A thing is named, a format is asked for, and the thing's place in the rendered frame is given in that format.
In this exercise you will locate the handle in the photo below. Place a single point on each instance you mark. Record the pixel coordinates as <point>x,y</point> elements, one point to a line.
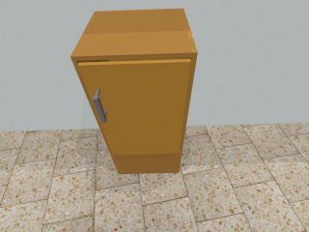
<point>101,113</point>

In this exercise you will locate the cupboard door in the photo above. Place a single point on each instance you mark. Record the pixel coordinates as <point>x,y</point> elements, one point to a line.
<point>145,103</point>

